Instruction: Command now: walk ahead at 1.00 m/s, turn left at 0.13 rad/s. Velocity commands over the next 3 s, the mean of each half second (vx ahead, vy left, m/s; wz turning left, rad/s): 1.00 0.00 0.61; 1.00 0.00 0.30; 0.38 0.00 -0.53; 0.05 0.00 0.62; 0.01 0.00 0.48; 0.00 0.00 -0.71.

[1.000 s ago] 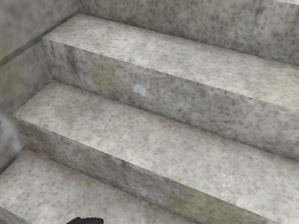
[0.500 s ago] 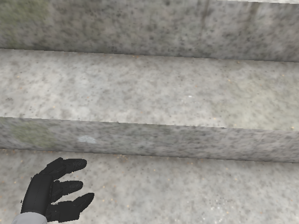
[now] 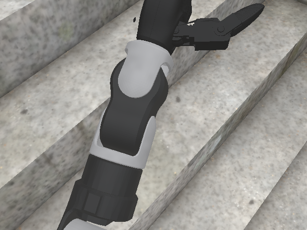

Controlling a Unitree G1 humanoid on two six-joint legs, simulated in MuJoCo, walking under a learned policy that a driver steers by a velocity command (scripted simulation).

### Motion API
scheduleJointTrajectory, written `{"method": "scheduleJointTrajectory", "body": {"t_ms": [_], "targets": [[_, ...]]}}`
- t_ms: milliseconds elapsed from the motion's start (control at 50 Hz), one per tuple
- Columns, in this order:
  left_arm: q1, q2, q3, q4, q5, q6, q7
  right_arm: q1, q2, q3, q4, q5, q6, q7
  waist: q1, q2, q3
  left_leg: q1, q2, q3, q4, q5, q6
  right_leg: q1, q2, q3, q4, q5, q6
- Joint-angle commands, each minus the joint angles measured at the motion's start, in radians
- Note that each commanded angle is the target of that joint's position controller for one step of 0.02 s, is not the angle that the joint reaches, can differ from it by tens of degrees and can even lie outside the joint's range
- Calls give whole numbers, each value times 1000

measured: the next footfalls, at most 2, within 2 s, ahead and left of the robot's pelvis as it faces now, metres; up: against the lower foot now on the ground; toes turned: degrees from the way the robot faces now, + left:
right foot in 0.06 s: -0.11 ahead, -0.18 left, +0.02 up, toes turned -1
left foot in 0.20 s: +0.01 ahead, +0.08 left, +0.17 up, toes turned +2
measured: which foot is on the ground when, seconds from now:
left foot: down 0.00-0.00, up 0.02-0.18, down 0.20-0.38, up 0.40-0.60, down 0.62-1.00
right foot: up 0.00-0.04, down 0.06-0.20, up 0.22-0.48, down 0.50-0.66, up 0.68-1.00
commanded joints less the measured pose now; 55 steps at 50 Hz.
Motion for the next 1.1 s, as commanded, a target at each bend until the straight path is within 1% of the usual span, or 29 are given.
{"method": "scheduleJointTrajectory", "body": {"t_ms": [20, 60, 80, 120, 160, 200, 220, 240, 280, 320, 360, 380, 400, 420, 440, 480, 500, 540, 580, 640, 660, 700, 720, 760, 780, 920, 1020, 1060, 1100], "targets": [[729, 379, 192, 228, -85, -3, 109, -855, -358, -81, -536, 89, -89, 31, 660, -767, -374, -1176, 173, -315, 795, 375, -133, 1463, -293, 422, -1083, 930, -260], [514, 232, 90, 427, -81, -31, 109, -658, -258, -105, -605, 128, 6, -32, 369, -533, 163, -1215, 32, 127, 1690, -814, -87, 821, -344, 53, -1631, 1469, -218], [315, 233, 51, 450, -30, -32, 81, -549, -220, -114, -651, 112, 53, -48, 152, -565, 199, -1284, -19, 278, 2039, -1081, -114, 769, -372, -75, -1747, 1905, -149], [-139, 343, 87, 404, 58, -50, 63, -99, -85, -88, -630, 38, 119, -12, -205, -195, -159, -1301, 218, 220, 1923, -1278, -79, 1063, -458, -120, -1198, 2557, -92], [-231, 517, 152, 250, -12, -55, 60, 103, -207, -86, -487, -67, 106, -14, -261, 80, -384, -848, 200, 147, 996, -996, -50, 1097, -394, -62, -875, 3101, -130], [-357, 419, 110, 122, 0, -97, 2, 555, -144, -47, -249, -136, 115, -3, -484, 105, -443, -378, 338, 78, -91, -114, 109, 1066, -257, -183, -290, 3027, -25], [-376, 228, 74, 45, -25, -71, -1, 317, -131, -21, -173, -191, 67, 25, -232, 602, -239, -146, 246, 77, -34, 889, 98, 548, -57, -169, -126, 1661, -6], [-11, 214, 108, 4, -68, -63, 47, -181, -293, -70, -278, -221, -3, 33, 153, 1377, -76, 49, 48, -54, 149, 1418, 162, 65, 214, -80, 63, 275, 122], [-17, 431, 171, 31, -11, -110, 45, -241, -165, -72, -314, -113, -60, 45, 110, 966, -344, 478, 135, -8, 396, 1579, 124, -269, 134, -166, 262, -108, 224], [-275, 224, 106, -60, 50, -83, 22, -9, -62, -66, -161, -10, -98, 6, -17, 517, -255, 525, 188, -186, 387, 1317, 97, -647, 84, -128, 438, -345, 215], [-174, 48, 41, -137, 22, -59, 27, -221, -79, -46, -185, 19, -126, -26, 249, 296, -202, 161, 188, -307, 444, 1475, -5, -504, -61, 79, 99, -569, 57], [467, 191, 83, 46, 3, -54, 48, -872, -168, -51, -432, -15, -123, -22, 704, 81, -337, -671, 96, -279, 548, 1652, -82, 480, -105, 184, -440, -373, -122], [972, 359, 157, 302, -93, -52, 81, -1228, -319, -88, -656, -32, -104, -36, 893, -530, -452, -1265, 35, -238, 1098, 640, -83, 1103, -214, 275, -801, 718, -280], [1077, 321, 164, 442, -73, -23, 111, -1394, -319, -82, -830, -11, -114, -50, 821, -584, -330, -1401, 9, -123, 1596, -122, -70, 872, -317, 343, -817, 737, -308], [1116, 254, 134, 472, -41, -44, 104, -1555, -263, -45, -965, -1, -111, -60, 844, -490, -136, -1433, 0, -84, 1854, -251, -42, 652, -372, 336, -880, 540, -313], [1023, 183, 67, 697, -47, -73, 76, -1338, 21, 35, -969, -1, -55, -16, 525, -272, 125, -1274, 6, 79, 1590, -293, 113, 418, -248, -59, -1372, 966, -186], [830, 96, 37, 751, 26, -73, 60, -1273, 74, 46, -1006, 14, -37, 21, 318, -326, 93, -1188, 51, 136, 1545, -412, 127, 328, -168, -205, -1282, 1211, -119], [556, 250, 50, 756, 72, -55, 70, -1029, 76, 89, -993, 6, 3, 65, 122, -370, 77, -982, 143, 253, 1443, -174, 87, -7, -173, -377, -1287, 1458, -77], [489, 514, 115, 696, 22, -17, 109, -811, -133, 54, -907, -80, 7, 64, 48, -370, -230, -532, 79, 375, 1252, -185, -13, -18, -233, -292, -1276, 1989, -182], [530, 642, 146, 594, -23, -58, 142, -743, -430, -26, -811, -105, 64, 64, 57, -180, -368, -472, 45, 365, 996, -402, 88, 388, -467, -144, -908, 2872, -256], [572, 649, 147, 549, -45, -60, 156, -686, -523, -58, -780, -110, 61, 88, 23, -11, -365, -298, 30, 264, 689, -316, 208, 295, -416, -128, -546, 2638, -234], [653, 538, 106, 489, -56, -76, 111, -930, -595, -47, -847, -164, 67, 43, 223, 609, -441, -260, 332, -716, -31, -436, 491, -13, -19, 40, 370, 747, -177], [639, 504, 103, 459, -33, -91, 72, -930, -452, -2, -846, -147, 62, 36, 247, 387, -384, -308, 337, -718, 21, -598, 424, -128, -36, 124, 550, 698, -210], [566, 318, 26, 328, 12, -91, 31, -1001, -423, 14, -797, -94, 21, 53, 367, 7, -104, -529, 357, -546, 105, -474, 305, -394, -47, 114, 611, 561, -248], [559, 281, 2, 319, 43, -105, 33, -931, -440, 6, -753, -79, 11, 48, 334, -30, -132, -398, 310, -447, 137, -145, 277, -438, -38, 98, 623, 537, -255], [639, 174, -57, 301, -75, -51, 54, -894, -291, 44, -607, -80, 9, 53, 390, -18, -63, -231, 482, -147, -127, -120, 211, -889, -63, 126, 873, 355, -202], [588, 236, -90, 199, -20, -49, 50, -969, -387, 48, -498, -22, 34, 35, 517, 20, -233, -723, 351, 302, -522, 476, 187, 102, -121, -192, 8, 657, -217], [911, 440, 15, 333, -17, -53, 46, -959, -639, -12, -512, -31, 10, 35, 660, 184, -533, -310, 416, 312, -168, 1989, 234, 393, 24, -291, -52, 406, -188], [1088, 535, 69, 440, -19, -30, 26, -1127, -683, -44, -608, -47, 38, 22, 686, 101, -543, 107, 470, 255, 254, 2077, 198, 267, 15, -93, -566, 302, -226]]}}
